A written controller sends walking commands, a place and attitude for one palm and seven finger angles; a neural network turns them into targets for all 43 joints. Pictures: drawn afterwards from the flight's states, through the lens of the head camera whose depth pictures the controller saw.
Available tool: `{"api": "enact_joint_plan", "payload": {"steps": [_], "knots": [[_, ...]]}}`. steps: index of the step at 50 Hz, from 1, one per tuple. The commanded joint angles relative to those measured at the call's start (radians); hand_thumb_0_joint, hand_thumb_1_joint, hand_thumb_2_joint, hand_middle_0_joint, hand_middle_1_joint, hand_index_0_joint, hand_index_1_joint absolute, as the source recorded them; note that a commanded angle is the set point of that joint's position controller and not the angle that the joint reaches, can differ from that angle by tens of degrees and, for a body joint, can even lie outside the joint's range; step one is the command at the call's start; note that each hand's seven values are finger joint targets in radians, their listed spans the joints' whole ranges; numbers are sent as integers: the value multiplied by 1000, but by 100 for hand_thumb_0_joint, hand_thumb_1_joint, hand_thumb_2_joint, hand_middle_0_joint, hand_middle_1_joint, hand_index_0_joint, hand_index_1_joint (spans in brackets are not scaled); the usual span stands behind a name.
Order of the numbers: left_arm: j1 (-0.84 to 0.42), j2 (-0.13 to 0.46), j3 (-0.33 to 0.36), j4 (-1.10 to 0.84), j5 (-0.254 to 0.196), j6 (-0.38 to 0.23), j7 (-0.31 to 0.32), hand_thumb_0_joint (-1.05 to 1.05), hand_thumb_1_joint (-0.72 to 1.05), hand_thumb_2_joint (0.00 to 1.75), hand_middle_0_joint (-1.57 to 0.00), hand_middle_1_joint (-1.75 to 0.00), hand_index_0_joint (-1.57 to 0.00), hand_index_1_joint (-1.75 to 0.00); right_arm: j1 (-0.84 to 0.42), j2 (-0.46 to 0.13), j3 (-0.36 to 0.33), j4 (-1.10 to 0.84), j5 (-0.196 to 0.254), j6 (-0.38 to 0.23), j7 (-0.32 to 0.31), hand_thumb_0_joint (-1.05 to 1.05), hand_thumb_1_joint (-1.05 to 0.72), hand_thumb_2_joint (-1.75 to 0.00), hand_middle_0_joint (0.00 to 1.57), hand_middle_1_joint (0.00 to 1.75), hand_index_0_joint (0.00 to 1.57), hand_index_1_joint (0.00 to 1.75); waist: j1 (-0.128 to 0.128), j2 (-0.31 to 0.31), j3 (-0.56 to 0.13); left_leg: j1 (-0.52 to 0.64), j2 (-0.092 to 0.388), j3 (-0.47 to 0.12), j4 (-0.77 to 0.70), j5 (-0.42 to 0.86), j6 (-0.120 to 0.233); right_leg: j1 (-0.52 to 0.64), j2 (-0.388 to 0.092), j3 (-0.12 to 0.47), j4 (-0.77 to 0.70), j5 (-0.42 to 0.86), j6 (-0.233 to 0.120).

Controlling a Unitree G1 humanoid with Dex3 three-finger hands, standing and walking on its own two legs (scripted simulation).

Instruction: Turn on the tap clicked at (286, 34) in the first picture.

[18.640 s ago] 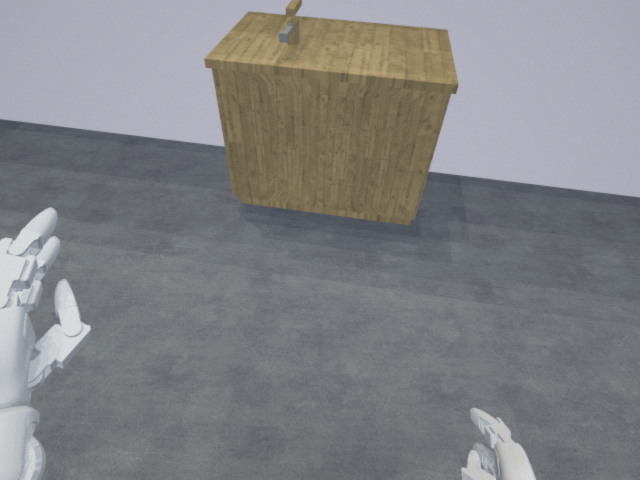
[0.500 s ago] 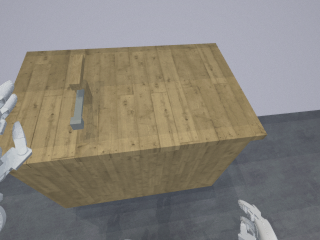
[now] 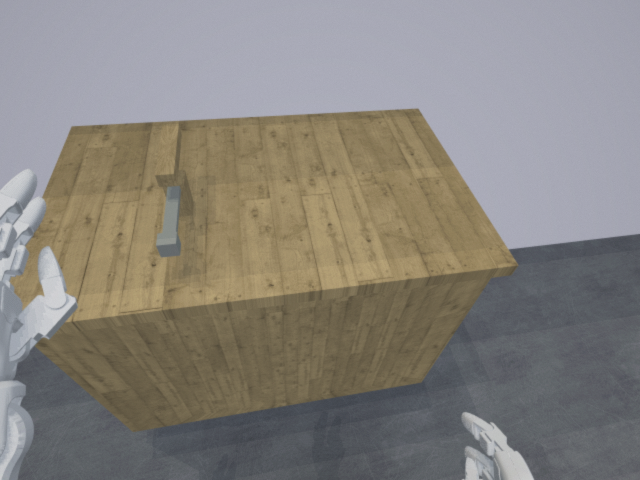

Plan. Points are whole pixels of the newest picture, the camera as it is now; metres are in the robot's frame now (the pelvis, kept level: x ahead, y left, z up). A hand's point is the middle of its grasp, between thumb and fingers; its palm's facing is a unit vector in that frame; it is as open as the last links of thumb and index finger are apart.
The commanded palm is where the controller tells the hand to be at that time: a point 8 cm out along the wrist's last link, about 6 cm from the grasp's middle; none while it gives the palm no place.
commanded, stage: come to a stop and stand still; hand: left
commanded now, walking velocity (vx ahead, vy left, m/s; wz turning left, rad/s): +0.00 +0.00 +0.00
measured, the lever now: (168, 244) +0.41 +0.28 +0.02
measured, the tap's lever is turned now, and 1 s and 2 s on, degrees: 0 0 0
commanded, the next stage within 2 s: look again from close up in 0.06 s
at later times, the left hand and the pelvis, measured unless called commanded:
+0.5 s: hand (90, 291) +0.23 +0.25 +0.17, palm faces +0.38 -0.87 -0.32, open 7.4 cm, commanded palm +0.17 +0.28 +0.18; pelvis +0.01 +0.00 +0.00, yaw +0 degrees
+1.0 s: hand (101, 320) +0.21 +0.23 +0.16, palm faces +0.49 -0.82 -0.30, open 7.4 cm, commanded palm +0.17 +0.27 +0.17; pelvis +0.03 -0.03 -0.02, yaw +1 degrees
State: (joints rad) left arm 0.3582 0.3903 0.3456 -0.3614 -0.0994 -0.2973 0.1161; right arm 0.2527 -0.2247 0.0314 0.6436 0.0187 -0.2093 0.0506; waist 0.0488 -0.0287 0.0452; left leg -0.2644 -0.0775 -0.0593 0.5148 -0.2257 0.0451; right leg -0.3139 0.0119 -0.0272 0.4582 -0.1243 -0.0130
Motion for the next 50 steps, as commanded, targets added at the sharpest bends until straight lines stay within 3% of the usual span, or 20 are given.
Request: {"api": "enact_joint_plan", "payload": {"steps": [1,13,14,27,28,29,30,31,32,33,34,35,37,38,41,42,43,44,46,50], "knots": [[-96,178,96,-215,2,-63,17,0,90,90,-20,-30,-20,-30,-90,-139,-63,-148,9,-61,-17,0,-90,-90,20,30,20,30,-8,64,-99,-185,121,-102,-202,-242,-1,206,-69,79,-56,-139,8],[-18,208,139,-241,-17,-40,24,0,90,90,-20,-30,-20,-30,-116,-135,-70,-139,5,-57,-31,0,-90,-90,20,30,20,30,-12,66,-125,-76,97,-82,-145,-94,-15,151,-94,107,-107,-127,-9],[-23,167,104,-255,-19,-40,19,0,90,90,-20,-30,-20,-30,-110,-128,-70,-141,6,-56,-33,0,-90,-90,20,30,20,30,-14,66,-128,-73,100,-80,-146,-85,-18,156,-96,100,-104,-121,-8],[-9,152,102,-274,-16,2,17,0,90,90,-20,-30,-20,-30,-147,-128,-76,-164,7,-25,-47,0,-90,-90,20,30,20,30,-13,44,-130,-25,105,-77,-155,25,-27,182,-93,104,-90,8,-4],[-951,944,290,-671,72,-163,20,0,90,90,-20,-30,-20,-30,42,-174,180,-335,77,4,-129,0,-90,-90,20,30,20,30,-115,335,-43,-306,118,-64,-122,-202,23,266,24,103,10,-204,84],[-706,421,321,-128,138,21,-19,0,90,90,-20,-30,-20,-30,-88,-97,-42,-160,-58,-18,-108,0,-90,-90,20,30,20,30,12,216,-349,-1,81,-8,-124,78,-19,251,-8,43,4,-97,-11],[-349,194,103,7,-23,109,-40,0,90,90,-20,-30,-20,-30,-77,-149,-72,-164,-30,-30,-63,0,-90,-90,20,30,20,30,1,163,-293,81,72,-7,-102,285,-104,128,35,-56,46,-29,-45],[-309,136,130,-107,-82,140,-85,0,90,90,-20,-30,-20,-30,-85,-198,-83,-146,-37,-50,-58,0,-90,-90,20,30,20,30,15,129,-332,185,79,3,-100,293,-119,87,40,-49,39,35,-30],[-186,102,95,-92,-128,195,-120,0,90,90,-20,-30,-20,-30,-126,-178,-71,-147,-17,-55,-65,0,-90,-90,20,30,20,30,40,126,-296,156,67,8,-99,280,-107,117,28,-51,40,42,-31],[-20,3,34,-11,-142,260,-147,0,90,90,-20,-30,-20,-30,-170,-160,-41,-153,11,-55,-47,0,-90,-90,20,30,20,30,43,113,-193,116,78,13,-108,246,-105,91,37,-58,41,27,-30],[-20,52,36,-118,-113,288,-164,0,90,90,-20,-30,-20,-30,-160,-182,-44,-157,8,-53,-42,0,-90,-90,20,30,20,30,47,58,-202,76,75,10,-116,229,-80,108,24,-71,52,54,-24],[-41,92,36,-174,-77,312,-158,0,90,90,-20,-30,-20,-30,-208,-179,-38,-177,10,-43,-41,0,-90,-90,20,30,20,30,33,34,-142,25,74,10,-114,186,-62,90,26,-74,57,34,-20],[62,88,50,-251,-34,307,-128,0,90,90,-20,-30,-20,-30,-222,-159,-40,-198,-4,-25,-38,0,-90,-90,20,30,20,30,34,-8,-118,-20,78,-1,-99,125,-50,59,31,-77,83,-31,-17],[71,143,108,-316,-27,276,-98,0,90,90,-20,-30,-20,-30,-242,-152,-33,-204,-5,-21,-34,0,-90,-90,20,30,20,30,39,33,-126,-20,76,7,-85,110,-50,49,41,-68,96,-46,-19],[74,146,161,-397,-29,130,-17,0,90,90,-20,-30,-20,-30,-227,-127,-45,-210,-38,-23,-46,0,-90,-90,20,30,20,30,33,39,-176,-66,67,5,-20,54,-49,1,39,-59,135,-115,-17],[59,150,170,-435,-29,80,11,0,90,90,-20,-30,-20,-30,-218,-121,-49,-206,-41,-28,-51,0,-90,-90,20,30,20,30,33,83,-187,-77,66,7,-1,38,-53,-11,37,-55,146,-129,-19],[16,214,213,-494,-18,43,43,0,90,90,-20,-30,-20,-30,-213,-120,-43,-202,-39,-34,-55,0,-90,-90,20,30,20,30,34,161,-196,-79,63,19,18,18,-48,-32,37,-38,149,-147,-19],[19,166,178,-467,-8,22,63,0,90,90,-20,-30,-20,-30,-194,-104,-48,-198,-45,-42,-59,0,-90,-90,20,30,20,30,30,192,-223,-84,60,20,37,20,-48,-32,25,-34,156,-155,-25],[42,101,123,-350,-13,16,68,0,90,90,-20,-30,-20,-30,-161,-117,-47,-167,-41,-47,-67,0,-90,-90,20,30,20,30,-5,135,-148,-136,56,10,75,-44,-31,-93,16,-26,150,-190,-17],[-7,89,53,-279,-34,89,10,0,90,90,-20,-30,-20,-30,-165,-138,-48,-157,-26,-53,-101,0,-90,-90,20,30,20,30,-16,72,-138,-172,47,4,91,-143,-5,-75,-18,25,83,-294,-6]]}}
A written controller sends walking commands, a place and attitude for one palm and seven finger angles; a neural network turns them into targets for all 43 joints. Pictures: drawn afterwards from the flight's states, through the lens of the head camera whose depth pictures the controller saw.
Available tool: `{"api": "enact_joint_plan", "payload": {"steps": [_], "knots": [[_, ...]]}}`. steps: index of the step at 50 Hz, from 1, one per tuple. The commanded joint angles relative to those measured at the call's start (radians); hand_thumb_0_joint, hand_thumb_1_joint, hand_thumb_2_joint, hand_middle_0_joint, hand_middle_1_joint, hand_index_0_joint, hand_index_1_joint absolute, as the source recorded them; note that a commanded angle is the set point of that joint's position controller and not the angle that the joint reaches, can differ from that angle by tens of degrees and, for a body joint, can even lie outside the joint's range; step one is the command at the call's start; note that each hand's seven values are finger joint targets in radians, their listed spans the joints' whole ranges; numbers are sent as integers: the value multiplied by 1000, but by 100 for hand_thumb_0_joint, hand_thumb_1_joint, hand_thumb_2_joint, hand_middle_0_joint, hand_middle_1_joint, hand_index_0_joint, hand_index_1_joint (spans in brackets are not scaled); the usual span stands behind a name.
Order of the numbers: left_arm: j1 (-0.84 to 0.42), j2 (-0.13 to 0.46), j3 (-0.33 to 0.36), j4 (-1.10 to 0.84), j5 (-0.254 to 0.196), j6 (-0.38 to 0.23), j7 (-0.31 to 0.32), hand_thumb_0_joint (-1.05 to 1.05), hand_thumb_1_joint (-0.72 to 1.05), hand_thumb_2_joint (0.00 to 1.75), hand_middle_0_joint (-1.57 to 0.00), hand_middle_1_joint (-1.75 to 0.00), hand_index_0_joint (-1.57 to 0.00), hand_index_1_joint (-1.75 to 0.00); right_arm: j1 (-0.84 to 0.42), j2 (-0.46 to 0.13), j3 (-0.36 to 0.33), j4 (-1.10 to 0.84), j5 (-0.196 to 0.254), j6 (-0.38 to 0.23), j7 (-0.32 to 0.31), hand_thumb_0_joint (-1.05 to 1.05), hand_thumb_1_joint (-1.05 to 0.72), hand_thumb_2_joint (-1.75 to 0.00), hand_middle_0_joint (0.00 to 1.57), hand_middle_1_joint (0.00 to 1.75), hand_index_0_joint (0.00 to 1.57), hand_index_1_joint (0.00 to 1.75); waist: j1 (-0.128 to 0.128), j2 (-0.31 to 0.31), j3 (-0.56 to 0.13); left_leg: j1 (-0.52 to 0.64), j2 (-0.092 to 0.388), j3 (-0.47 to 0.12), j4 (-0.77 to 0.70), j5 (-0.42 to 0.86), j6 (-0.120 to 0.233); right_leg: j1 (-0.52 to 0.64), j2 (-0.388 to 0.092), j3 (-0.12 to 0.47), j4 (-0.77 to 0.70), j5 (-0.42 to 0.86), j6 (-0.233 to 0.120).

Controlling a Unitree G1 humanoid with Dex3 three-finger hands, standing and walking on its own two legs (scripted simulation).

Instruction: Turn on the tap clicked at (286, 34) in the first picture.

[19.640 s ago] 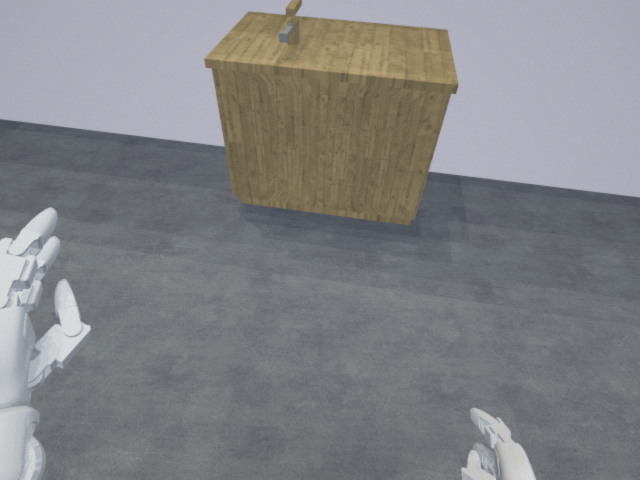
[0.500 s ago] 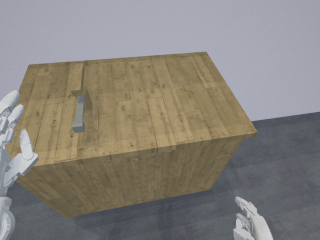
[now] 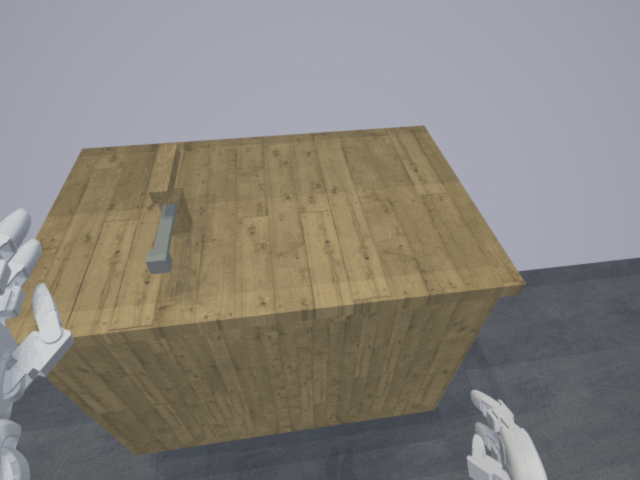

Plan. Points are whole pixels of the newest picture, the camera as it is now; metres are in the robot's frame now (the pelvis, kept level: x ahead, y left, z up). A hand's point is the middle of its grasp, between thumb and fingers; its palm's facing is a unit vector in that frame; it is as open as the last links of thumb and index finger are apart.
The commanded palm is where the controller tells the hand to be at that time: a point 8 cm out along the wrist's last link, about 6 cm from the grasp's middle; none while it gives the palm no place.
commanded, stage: turn the palm inward beside the body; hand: left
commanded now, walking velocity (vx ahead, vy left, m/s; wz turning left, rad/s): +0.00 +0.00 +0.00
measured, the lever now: (159, 261) +0.38 +0.30 +0.04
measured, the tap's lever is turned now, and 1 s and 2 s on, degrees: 0 0 0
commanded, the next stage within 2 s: reach beside the lever's end, fingers flat in 1.76 s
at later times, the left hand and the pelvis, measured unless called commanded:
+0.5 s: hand (105, 335) +0.20 +0.24 +0.15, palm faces +0.44 -0.86 -0.26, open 7.4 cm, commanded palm +0.15 +0.28 +0.17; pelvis +0.02 -0.02 +0.00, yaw +1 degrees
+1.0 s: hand (101, 352) +0.19 +0.24 +0.14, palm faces +0.44 -0.88 -0.17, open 7.4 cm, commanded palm +0.13 +0.28 +0.16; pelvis +0.01 +0.00 +0.00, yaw +1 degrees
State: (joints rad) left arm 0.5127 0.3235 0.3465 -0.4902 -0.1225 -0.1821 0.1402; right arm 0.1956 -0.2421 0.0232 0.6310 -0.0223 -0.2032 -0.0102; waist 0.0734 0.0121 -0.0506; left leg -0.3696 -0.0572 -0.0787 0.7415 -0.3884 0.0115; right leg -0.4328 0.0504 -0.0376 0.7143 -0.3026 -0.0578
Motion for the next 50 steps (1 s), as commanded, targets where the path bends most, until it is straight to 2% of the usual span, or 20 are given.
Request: {"api": "enact_joint_plan", "payload": {"steps": [1,6,8,12,13,17,18,22,24,27,28,31,34,37,38,40,43,46,48,50], "knots": [[-175,159,35,-140,-14,2,-32,0,90,90,-20,-30,-20,-30,-114,-123,-39,-144,19,-58,-50,0,-90,-90,20,30,20,30,-39,22,-39,-74,25,26,-133,1,33,51,-65,49,-193,-156,42],[-178,211,83,-131,-31,55,-52,0,90,90,-20,-30,-20,-30,-141,-106,-42,-127,27,-61,-76,0,-90,-90,20,30,20,30,-9,-42,-63,-110,37,24,-94,54,30,136,-117,159,-263,-220,61],[-155,238,133,-150,-36,35,-40,0,90,90,-20,-30,-20,-30,-154,-96,-45,-119,33,-69,-72,0,-90,-90,20,30,20,30,6,-1,-72,-104,45,24,-80,73,22,148,-130,184,-265,-181,67],[-66,197,150,-129,-67,-8,-24,0,90,90,-20,-30,-20,-30,-127,-95,-52,-108,24,-76,-59,0,-90,-90,20,30,20,30,7,-58,-127,-125,42,28,-62,163,18,208,-137,171,-211,55,84],[-33,215,178,-125,-69,-8,-25,0,90,90,-20,-30,-20,-30,-132,-94,-54,-105,32,-79,-54,0,-90,-90,20,30,20,30,15,-20,-142,-120,43,34,-56,176,16,221,-137,174,-201,106,84],[-8,150,122,-121,-88,-6,-43,0,90,90,-20,-30,-20,-30,-101,-100,-55,-106,35,-84,-53,0,-90,-90,20,30,20,30,0,-22,-150,-96,34,45,-63,238,24,209,-110,111,-164,229,78],[-8,155,127,-139,-86,-8,-47,0,90,90,-20,-30,-20,-30,-109,-100,-53,-113,39,-91,-54,0,-90,-90,20,30,20,30,-1,13,-151,-81,34,48,-63,250,26,201,-105,103,-155,250,73],[-23,136,87,-150,-83,-19,-49,0,90,90,-20,-30,-20,-30,-86,-110,-55,-114,33,-107,-65,0,-90,-90,20,30,20,30,-5,-26,-133,-64,29,40,-83,252,33,163,-78,52,-145,184,58],[-42,129,69,-180,-75,-27,-44,0,90,90,-20,-30,-20,-30,-95,-106,-50,-121,35,-118,-67,0,-90,-90,20,30,20,30,-6,23,-136,-53,25,41,-85,245,34,145,-76,44,-138,161,52],[-27,120,58,-160,-76,-29,-34,0,90,90,-20,-30,-20,-30,-94,-107,-48,-120,31,-122,-72,0,-90,-90,20,30,20,30,-1,10,-113,-64,24,32,-95,215,31,125,-69,33,-143,100,47],[-49,127,59,-182,-69,-26,-32,0,90,90,-20,-30,-20,-30,-105,-106,-43,-124,38,-126,-71,0,-90,-90,20,30,20,30,-3,62,-101,-50,25,33,-99,209,31,113,-68,33,-147,90,43],[-38,102,40,-158,-72,-8,-20,0,90,90,-20,-30,-20,-30,-103,-105,-39,-125,33,-127,-76,0,-90,-90,20,30,20,30,1,5,-104,-61,26,20,-114,171,27,113,-61,18,-149,31,41],[-47,84,14,-176,-68,18,-18,0,90,90,-20,-30,-20,-30,-113,-101,-31,-131,35,-127,-76,0,-90,-90,20,30,20,30,0,40,-100,-48,27,15,-127,172,22,107,-58,5,-144,35,35],[-23,79,8,-173,-72,42,-15,0,90,90,-20,-30,-20,-30,-108,-103,-30,-133,30,-122,-78,0,-90,-90,20,30,20,30,3,8,-102,-51,29,12,-129,185,19,118,-55,0,-143,54,36],[-30,90,18,-191,-68,48,-15,0,90,90,-20,-30,-20,-30,-116,-101,-27,-137,37,-122,-77,0,-90,-90,20,30,20,30,7,54,-101,-40,30,15,-131,190,17,115,-53,1,-143,55,32],[-23,68,0,-176,-72,55,-12,0,90,90,-20,-30,-20,-30,-110,-100,-25,-133,34,-121,-77,0,-90,-90,20,30,20,30,3,6,-84,-47,33,4,-138,181,11,109,-50,-10,-140,44,32],[-44,82,6,-213,-69,63,-5,0,90,90,-20,-30,-20,-30,-121,-99,-23,-141,35,-120,-79,0,-90,-90,20,30,20,30,7,54,-87,-35,32,8,-138,181,10,103,-49,-7,-142,42,30],[-38,42,-31,-189,-74,70,-3,0,90,90,-20,-30,-20,-30,-120,-98,-20,-136,34,-118,-80,0,-90,-90,20,30,20,30,-1,23,-63,-49,32,0,-145,141,7,91,-49,-9,-148,1,31],[-44,64,-18,-209,-66,75,3,0,90,90,-20,-30,-20,-30,-125,-98,-21,-140,36,-119,-81,0,-90,-90,20,30,20,30,3,46,-72,-42,32,0,-150,131,8,93,-48,-8,-150,-8,30],[-29,40,-37,-197,-72,81,4,0,90,90,-20,-30,-20,-30,-120,-98,-20,-141,34,-120,-82,0,-90,-90,20,30,20,30,1,3,-72,-49,32,-5,-151,134,5,100,-48,-12,-147,-5,30]]}}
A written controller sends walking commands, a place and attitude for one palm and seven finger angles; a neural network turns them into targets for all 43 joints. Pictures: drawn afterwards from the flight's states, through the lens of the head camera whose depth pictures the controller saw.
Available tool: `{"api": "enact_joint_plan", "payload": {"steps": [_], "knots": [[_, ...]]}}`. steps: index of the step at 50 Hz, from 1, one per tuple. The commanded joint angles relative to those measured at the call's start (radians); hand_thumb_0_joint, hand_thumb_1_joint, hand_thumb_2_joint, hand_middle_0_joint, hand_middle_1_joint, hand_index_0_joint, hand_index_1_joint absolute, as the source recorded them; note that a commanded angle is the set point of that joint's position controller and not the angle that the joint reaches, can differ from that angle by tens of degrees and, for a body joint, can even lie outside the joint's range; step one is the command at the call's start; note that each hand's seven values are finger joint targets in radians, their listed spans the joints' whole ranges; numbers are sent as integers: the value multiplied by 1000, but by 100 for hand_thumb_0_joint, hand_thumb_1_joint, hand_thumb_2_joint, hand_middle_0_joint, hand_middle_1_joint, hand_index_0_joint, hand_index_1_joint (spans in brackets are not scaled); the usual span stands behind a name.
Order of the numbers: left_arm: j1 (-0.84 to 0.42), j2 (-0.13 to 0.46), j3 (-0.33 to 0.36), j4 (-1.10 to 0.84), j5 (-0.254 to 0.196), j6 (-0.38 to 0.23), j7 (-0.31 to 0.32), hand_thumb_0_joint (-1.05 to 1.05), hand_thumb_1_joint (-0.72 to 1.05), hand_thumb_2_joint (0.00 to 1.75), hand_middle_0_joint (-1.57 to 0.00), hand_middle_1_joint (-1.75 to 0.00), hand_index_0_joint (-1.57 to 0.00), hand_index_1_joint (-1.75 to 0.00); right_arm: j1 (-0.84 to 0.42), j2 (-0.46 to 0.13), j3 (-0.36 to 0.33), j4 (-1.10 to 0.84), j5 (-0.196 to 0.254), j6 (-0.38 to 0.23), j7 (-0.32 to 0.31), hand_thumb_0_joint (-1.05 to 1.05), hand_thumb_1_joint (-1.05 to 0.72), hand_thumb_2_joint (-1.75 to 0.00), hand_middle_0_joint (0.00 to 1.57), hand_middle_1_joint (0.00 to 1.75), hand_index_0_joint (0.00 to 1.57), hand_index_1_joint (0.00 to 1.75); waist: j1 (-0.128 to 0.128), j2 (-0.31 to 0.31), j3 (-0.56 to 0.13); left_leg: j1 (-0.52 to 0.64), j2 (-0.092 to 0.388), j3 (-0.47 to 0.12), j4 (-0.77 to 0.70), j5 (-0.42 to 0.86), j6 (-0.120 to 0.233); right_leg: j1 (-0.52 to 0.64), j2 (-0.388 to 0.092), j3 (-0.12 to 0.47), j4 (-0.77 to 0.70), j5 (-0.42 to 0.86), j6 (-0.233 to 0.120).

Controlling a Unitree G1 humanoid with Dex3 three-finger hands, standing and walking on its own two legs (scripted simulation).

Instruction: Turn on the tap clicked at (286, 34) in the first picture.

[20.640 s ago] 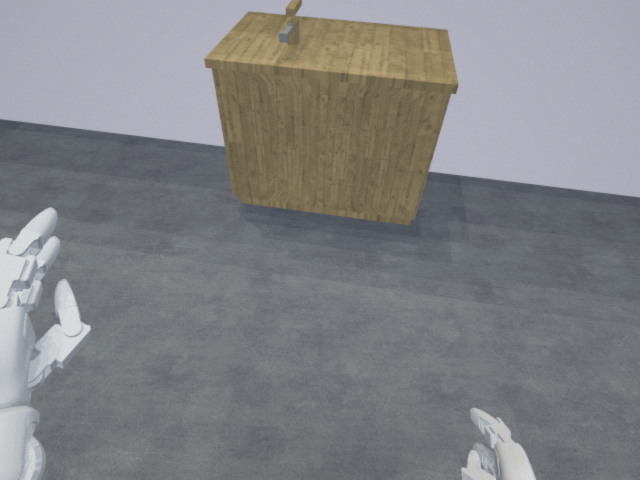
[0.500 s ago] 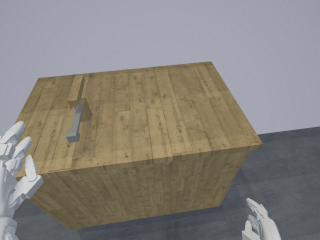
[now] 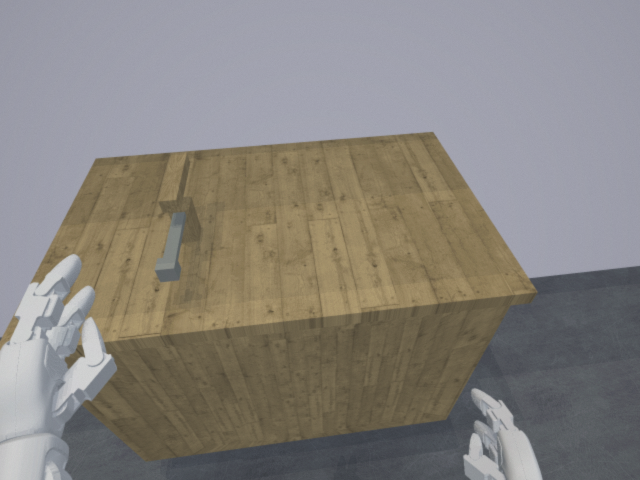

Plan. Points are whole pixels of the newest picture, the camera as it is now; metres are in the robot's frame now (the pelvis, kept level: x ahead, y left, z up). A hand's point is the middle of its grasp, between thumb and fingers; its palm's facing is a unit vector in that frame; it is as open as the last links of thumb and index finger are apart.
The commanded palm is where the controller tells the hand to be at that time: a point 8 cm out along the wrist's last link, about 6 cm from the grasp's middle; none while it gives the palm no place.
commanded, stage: turn the palm inward beside the body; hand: left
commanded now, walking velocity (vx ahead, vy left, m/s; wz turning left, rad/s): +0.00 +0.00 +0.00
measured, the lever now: (168, 269) +0.38 +0.29 +0.04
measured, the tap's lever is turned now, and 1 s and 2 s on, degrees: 0 0 0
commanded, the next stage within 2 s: reach beside the lever's end, fingers flat in 0.76 s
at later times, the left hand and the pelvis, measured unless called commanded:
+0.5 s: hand (119, 370) +0.18 +0.22 +0.14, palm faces +0.44 -0.89 -0.12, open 7.4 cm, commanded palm +0.13 +0.26 +0.15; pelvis +0.00 -0.01 +0.00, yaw +0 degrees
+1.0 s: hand (128, 366) +0.18 +0.22 +0.13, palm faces +0.45 -0.89 -0.11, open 7.4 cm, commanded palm +0.14 +0.26 +0.14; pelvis +0.00 -0.01 +0.00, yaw +0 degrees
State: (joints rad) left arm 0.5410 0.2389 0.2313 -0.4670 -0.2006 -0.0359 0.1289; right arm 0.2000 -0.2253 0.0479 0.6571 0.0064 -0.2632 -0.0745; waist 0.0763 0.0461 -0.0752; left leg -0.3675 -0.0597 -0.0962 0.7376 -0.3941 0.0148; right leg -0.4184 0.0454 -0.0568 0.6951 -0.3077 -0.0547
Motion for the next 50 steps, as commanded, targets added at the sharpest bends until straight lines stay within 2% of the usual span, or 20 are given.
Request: {"api": "enact_joint_plan", "payload": {"steps": [1,3,4,6,8,10,18,22,23,28,31,33,36,40,42,43,44,46,48,50], "knots": [[-55,118,71,-226,3,-64,13,0,90,90,-20,-30,-20,-30,-128,-116,-46,-166,6,-60,-17,0,-90,-90,20,30,20,30,-2,-10,-46,-50,33,15,-143,145,2,85,-44,11,-130,6,26],[-55,138,86,-235,5,-58,18,0,90,90,-20,-30,-20,-30,-127,-116,-43,-166,7,-61,-18,0,-90,-90,20,30,20,30,0,21,-42,-47,33,14,-145,138,1,78,-42,11,-131,2,25],[-54,111,65,-232,2,-58,18,0,90,90,-20,-30,-20,-30,-126,-113,-43,-169,5,-61,-18,0,-90,-90,20,30,20,30,-4,-14,-50,-54,31,12,-147,134,0,86,-45,7,-128,-2,27],[-51,107,61,-234,-2,-55,20,0,90,90,-20,-30,-20,-30,-125,-116,-45,-166,5,-59,-18,0,-90,-90,20,30,20,30,-5,-11,-45,-51,33,10,-146,138,-3,86,-42,6,-130,0,25],[-38,133,84,-249,3,-53,27,0,90,90,-20,-30,-20,-30,-126,-116,-46,-168,7,-62,-17,0,-90,-90,20,30,20,30,3,24,-52,-47,31,15,-144,157,-4,92,-42,8,-128,17,23],[-38,117,73,-249,-3,-57,31,0,90,90,-20,-30,-20,-30,-123,-113,-46,-170,4,-63,-16,0,-90,-90,20,30,20,30,0,-11,-60,-51,31,15,-139,164,-2,100,-44,10,-128,25,25],[-40,116,85,-239,-30,-22,23,0,90,90,-20,-30,-20,-30,-127,-116,-46,-159,14,-62,-19,0,-90,-90,20,30,20,30,-2,-2,-56,-54,28,23,-136,158,6,117,-50,23,-152,31,29],[-47,106,71,-231,-34,-9,21,0,90,90,-20,-30,-20,-30,-135,-115,-45,-162,12,-58,-21,0,-90,-90,20,30,20,30,-4,-52,-42,-69,26,24,-135,124,15,119,-56,42,-175,-17,36],[-47,119,83,-235,-28,-6,21,0,90,90,-20,-30,-20,-30,-139,-114,-46,-163,16,-59,-21,0,-90,-90,20,30,20,30,-1,-13,-35,-62,26,28,-134,122,15,114,-56,46,-181,-22,34],[-52,125,89,-243,-28,-22,28,0,90,90,-20,-30,-20,-30,-138,-112,-46,-161,14,-62,-18,0,-90,-90,20,30,20,30,-1,-13,-39,-64,25,27,-131,118,16,116,-58,53,-184,-32,35],[-45,101,70,-224,-31,-27,27,0,90,90,-20,-30,-20,-30,-135,-111,-46,-159,11,-61,-15,0,-90,-90,20,30,20,30,-5,-53,-39,-73,24,29,-125,122,18,122,-62,58,-187,-30,39],[-50,122,83,-239,-25,-28,26,0,90,90,-20,-30,-20,-30,-140,-112,-47,-160,17,-62,-13,0,-90,-90,20,30,20,30,-1,20,-41,-63,22,35,-123,122,17,119,-64,64,-188,-25,35],[-37,102,69,-233,-30,-32,25,0,90,90,-20,-30,-20,-30,-133,-113,-46,-161,12,-62,-14,0,-90,-90,20,30,20,30,-4,-43,-48,-66,22,31,-125,134,18,132,-62,58,-183,-4,37],[-45,102,71,-224,-34,-29,22,0,90,90,-20,-30,-20,-30,-135,-111,-47,-162,13,-62,-16,0,-90,-90,20,30,20,30,-8,-60,-37,-68,24,32,-123,125,19,125,-64,63,-191,-15,42],[-42,101,71,-227,-35,-27,21,0,90,90,-20,-30,-20,-30,-137,-111,-49,-162,12,-60,-17,0,-90,-90,20,30,20,30,-4,-51,-48,-71,21,35,-118,124,20,131,-68,73,-199,-31,42],[-45,120,84,-236,-29,-26,23,0,90,90,-20,-30,-20,-30,-136,-112,-48,-162,18,-60,-16,0,-90,-90,20,30,20,30,-2,-12,-42,-64,23,35,-119,123,19,124,-66,71,-197,-30,39],[-72,91,51,-227,-25,-27,23,0,90,90,-20,-30,-20,-30,-139,-107,-43,-160,16,-61,-16,0,-90,-90,20,30,20,30,-11,7,-23,-63,21,33,-126,118,17,112,-67,64,-192,-30,37],[-77,90,56,-187,-27,-32,30,0,90,90,-20,-30,-20,-30,-131,-113,-47,-155,10,-61,-18,0,-90,-90,20,30,20,30,-13,-49,-27,-70,21,28,-122,116,19,112,-63,63,-191,-29,41],[-87,117,88,-175,-24,-38,31,0,90,90,-20,-30,-20,-30,-131,-116,-49,-153,11,-59,-20,0,-90,-90,20,30,20,30,-7,-51,-38,-70,20,29,-126,128,18,121,-60,62,-184,-9,40],[-107,91,61,-165,-22,-45,27,0,90,90,-20,-30,-20,-30,-130,-112,-47,-156,9,-55,-17,0,-90,-90,20,30,20,30,-13,-36,-53,-69,17,33,-123,132,17,119,-61,58,-175,2,40]]}}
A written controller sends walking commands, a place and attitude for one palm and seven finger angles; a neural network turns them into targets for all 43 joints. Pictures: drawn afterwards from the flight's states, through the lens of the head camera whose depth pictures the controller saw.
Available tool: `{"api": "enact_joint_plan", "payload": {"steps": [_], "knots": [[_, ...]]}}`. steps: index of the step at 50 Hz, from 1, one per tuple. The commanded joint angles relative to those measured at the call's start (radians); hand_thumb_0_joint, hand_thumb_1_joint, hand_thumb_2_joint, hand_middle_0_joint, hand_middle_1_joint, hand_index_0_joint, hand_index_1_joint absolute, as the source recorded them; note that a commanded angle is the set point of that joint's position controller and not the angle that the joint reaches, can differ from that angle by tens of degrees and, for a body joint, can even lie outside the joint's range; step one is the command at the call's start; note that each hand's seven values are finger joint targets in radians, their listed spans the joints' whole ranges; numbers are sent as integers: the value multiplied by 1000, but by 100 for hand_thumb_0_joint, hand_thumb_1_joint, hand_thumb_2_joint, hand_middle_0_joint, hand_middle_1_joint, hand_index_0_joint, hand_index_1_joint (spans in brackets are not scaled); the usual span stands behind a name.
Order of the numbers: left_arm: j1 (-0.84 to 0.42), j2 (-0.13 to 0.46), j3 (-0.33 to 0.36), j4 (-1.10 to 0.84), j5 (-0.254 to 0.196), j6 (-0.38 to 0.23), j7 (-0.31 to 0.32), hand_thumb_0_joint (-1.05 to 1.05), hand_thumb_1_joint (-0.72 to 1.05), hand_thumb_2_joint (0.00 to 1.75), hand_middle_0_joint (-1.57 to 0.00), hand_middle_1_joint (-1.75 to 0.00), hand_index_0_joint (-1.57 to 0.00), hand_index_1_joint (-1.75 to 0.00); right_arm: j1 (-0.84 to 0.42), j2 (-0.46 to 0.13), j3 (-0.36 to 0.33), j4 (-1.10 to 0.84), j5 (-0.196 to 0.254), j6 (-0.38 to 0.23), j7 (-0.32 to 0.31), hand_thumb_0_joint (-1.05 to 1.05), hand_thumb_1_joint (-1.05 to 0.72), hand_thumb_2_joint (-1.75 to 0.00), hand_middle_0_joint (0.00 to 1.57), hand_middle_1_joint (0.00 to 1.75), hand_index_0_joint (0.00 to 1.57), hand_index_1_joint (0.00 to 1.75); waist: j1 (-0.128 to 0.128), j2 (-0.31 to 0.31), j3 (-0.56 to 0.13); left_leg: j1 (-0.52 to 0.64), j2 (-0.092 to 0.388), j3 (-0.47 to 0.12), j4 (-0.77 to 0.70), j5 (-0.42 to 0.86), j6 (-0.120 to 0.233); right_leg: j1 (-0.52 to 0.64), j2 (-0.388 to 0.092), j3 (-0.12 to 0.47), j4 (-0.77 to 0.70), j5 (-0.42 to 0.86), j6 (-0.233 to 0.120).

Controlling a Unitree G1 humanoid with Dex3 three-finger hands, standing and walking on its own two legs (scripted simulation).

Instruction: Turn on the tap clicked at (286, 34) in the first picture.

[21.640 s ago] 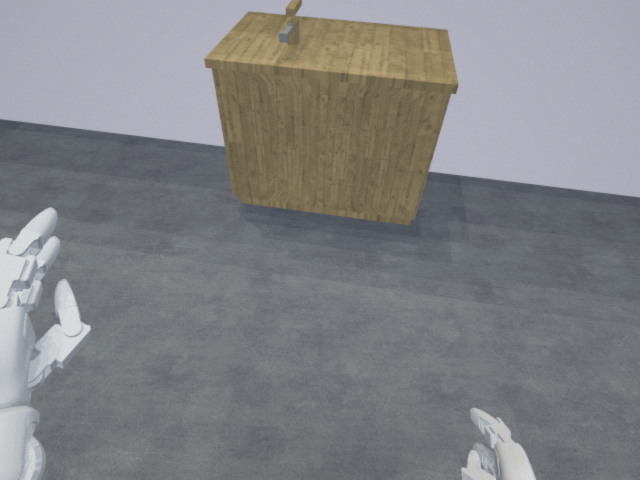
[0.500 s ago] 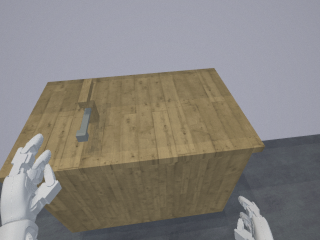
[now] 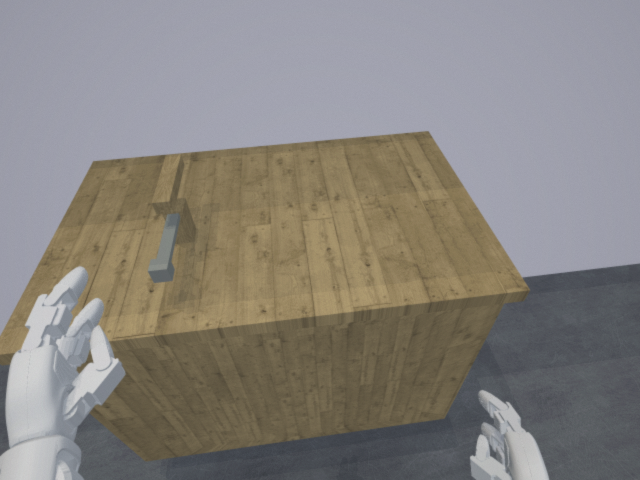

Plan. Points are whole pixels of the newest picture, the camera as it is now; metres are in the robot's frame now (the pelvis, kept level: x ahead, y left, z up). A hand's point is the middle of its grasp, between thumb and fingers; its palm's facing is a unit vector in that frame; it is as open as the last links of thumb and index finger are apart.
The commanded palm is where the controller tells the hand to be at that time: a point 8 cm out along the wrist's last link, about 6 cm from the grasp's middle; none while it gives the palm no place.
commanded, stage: reach beside the lever's end, fingers flat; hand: left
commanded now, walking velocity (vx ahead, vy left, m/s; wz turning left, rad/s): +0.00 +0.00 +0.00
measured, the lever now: (161, 270) +0.38 +0.30 +0.04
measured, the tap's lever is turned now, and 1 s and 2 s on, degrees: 0 0 0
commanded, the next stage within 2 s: none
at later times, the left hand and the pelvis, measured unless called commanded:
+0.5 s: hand (121, 334) +0.24 +0.26 +0.10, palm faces +0.46 -0.88 -0.11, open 7.4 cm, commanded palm +0.20 +0.31 +0.11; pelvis +0.01 +0.01 +0.00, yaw -1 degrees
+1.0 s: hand (131, 308) +0.29 +0.28 +0.08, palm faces +0.46 -0.88 -0.09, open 7.6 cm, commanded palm +0.25 +0.33 +0.07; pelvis +0.00 +0.02 -0.01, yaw -1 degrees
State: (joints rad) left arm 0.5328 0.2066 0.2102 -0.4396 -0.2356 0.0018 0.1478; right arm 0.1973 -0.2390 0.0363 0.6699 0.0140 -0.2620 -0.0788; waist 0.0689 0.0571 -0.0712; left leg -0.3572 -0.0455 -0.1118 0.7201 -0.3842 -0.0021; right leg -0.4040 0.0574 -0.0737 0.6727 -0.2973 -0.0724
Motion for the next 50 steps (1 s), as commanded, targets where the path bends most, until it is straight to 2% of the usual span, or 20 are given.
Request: {"api": "enact_joint_plan", "payload": {"steps": [1,3,7,8,9,10,15,18,21,23,28,30,32,37,38,39,47,48,49,50], "knots": [[-122,138,94,-169,14,-88,9,0,90,90,-20,-30,-20,-30,-124,-101,-37,-159,2,-54,-14,0,-90,-90,20,30,20,30,-12,-55,-49,-82,4,44,-106,116,33,100,-72,77,-156,-18,57],[-113,164,128,-149,13,-94,8,0,90,90,-20,-30,-20,-30,-126,-101,-38,-158,3,-54,-14,0,-90,-90,20,30,20,30,0,-34,-53,-85,4,45,-108,128,32,107,-70,78,-151,2,53],[-182,158,129,-91,5,-109,2,0,90,90,-20,-30,-20,-30,-127,-102,-40,-147,0,-44,-18,0,-90,-90,20,30,20,30,-14,-59,-63,-94,3,48,-102,128,31,106,-71,82,-151,-1,56],[-211,171,135,-102,10,-113,2,0,90,90,-20,-30,-20,-30,-130,-102,-39,-149,5,-47,-18,0,-90,-90,20,30,20,30,-14,5,-63,-84,3,50,-105,122,29,100,-72,83,-150,-8,53],[-241,148,104,-107,15,-123,1,0,90,90,-20,-30,-20,-30,-130,-98,-35,-148,2,-50,-16,0,-90,-90,20,30,20,30,-18,24,-69,-71,1,44,-113,137,25,103,-70,72,-139,11,47],[-225,142,104,-80,14,-127,3,0,90,90,-20,-30,-20,-30,-122,-101,-38,-147,0,-53,-17,0,-90,-90,20,30,20,30,-18,-16,-69,-74,4,41,-112,135,25,98,-66,66,-136,12,49],[-247,161,127,-4,16,-130,0,0,90,90,-20,-30,-20,-30,-117,-109,-42,-143,-3,-45,-17,0,-90,-90,20,30,20,30,-15,-57,-96,-90,3,43,-113,152,23,114,-63,63,-124,42,50],[-267,187,161,14,22,-127,5,0,90,90,-20,-29,-20,-29,-115,-108,-45,-142,-3,-34,-17,0,-90,-90,20,30,20,30,-7,5,-119,-79,1,49,-114,189,15,123,-61,61,-113,83,44],[-288,161,141,38,19,-144,6,0,90,90,-19,-28,-19,-28,-108,-108,-46,-141,-7,-27,-13,0,-90,-90,20,30,20,30,-20,-34,-118,-83,4,51,-105,209,13,114,-58,55,-104,110,46],[-290,200,188,61,18,-157,8,0,90,90,-19,-28,-19,-28,-101,-111,-50,-139,-8,-25,-13,0,-90,-90,20,30,20,30,-12,-35,-128,-93,4,49,-104,220,10,120,-56,54,-95,122,45],[-366,192,169,92,22,-197,-8,0,90,90,-19,-26,-19,-26,-100,-113,-53,-132,-6,-23,-13,0,-90,-90,20,30,20,30,-28,24,-142,-87,5,50,-93,211,5,85,-53,51,-82,103,39],[-422,177,143,139,21,-206,-14,0,90,90,-19,-26,-19,-26,-98,-119,-50,-124,-8,-25,-16,0,-90,-90,20,30,20,30,-43,-10,-120,-101,8,40,-94,177,5,61,-52,48,-81,70,41],[-456,199,167,189,19,-213,-19,0,90,90,-18,-25,-18,-25,-95,-124,-53,-116,-9,-23,-20,0,-90,-90,20,30,20,30,-45,-39,-120,-119,7,41,-90,161,8,58,-52,51,-83,56,41],[-512,211,175,247,22,-226,-31,0,90,90,-18,-24,-18,-24,-89,-126,-55,-115,-11,-17,-21,0,-90,-90,20,30,20,30,-42,-14,-163,-125,3,45,-78,189,4,67,-51,54,-64,89,40],[-525,240,203,251,27,-229,-28,0,90,90,-18,-24,-18,-24,-89,-124,-56,-115,-8,-16,-22,0,-90,-90,20,30,20,30,-37,12,-174,-120,6,46,-80,187,2,65,-51,54,-61,84,39],[-561,217,173,255,30,-234,-28,0,90,90,-18,-24,-18,-24,-88,-123,-53,-114,-11,-17,-20,0,-90,-90,20,30,20,30,-46,16,-169,-118,5,43,-80,190,-2,58,-51,50,-56,88,38],[-579,227,193,363,36,-257,-26,0,90,90,-17,-21,-17,-21,-59,-131,-63,-117,-13,4,-13,0,-90,-90,20,30,20,30,-37,-17,-197,-141,11,41,-64,231,-12,49,-41,42,-28,125,36],[-604,241,204,359,41,-263,-24,0,90,90,-17,-21,-17,-21,-61,-130,-63,-118,-14,5,-14,0,-90,-90,20,30,20,30,-39,17,-202,-136,10,45,-61,229,-10,45,-44,46,-26,127,37],[-591,263,233,377,40,-266,-20,0,90,90,-17,-21,-17,-21,-53,-130,-66,-116,-16,10,-13,0,-90,-90,20,30,20,30,-32,-1,-218,-143,10,46,-60,236,-11,60,-43,46,-22,135,36],[-599,239,211,388,40,-269,-23,0,90,90,-17,-21,-17,-21,-54,-130,-66,-120,-16,13,-13,0,-90,-90,20,30,20,30,-40,-18,-214,-153,9,48,-53,235,-8,55,-43,47,-20,138,38]]}}
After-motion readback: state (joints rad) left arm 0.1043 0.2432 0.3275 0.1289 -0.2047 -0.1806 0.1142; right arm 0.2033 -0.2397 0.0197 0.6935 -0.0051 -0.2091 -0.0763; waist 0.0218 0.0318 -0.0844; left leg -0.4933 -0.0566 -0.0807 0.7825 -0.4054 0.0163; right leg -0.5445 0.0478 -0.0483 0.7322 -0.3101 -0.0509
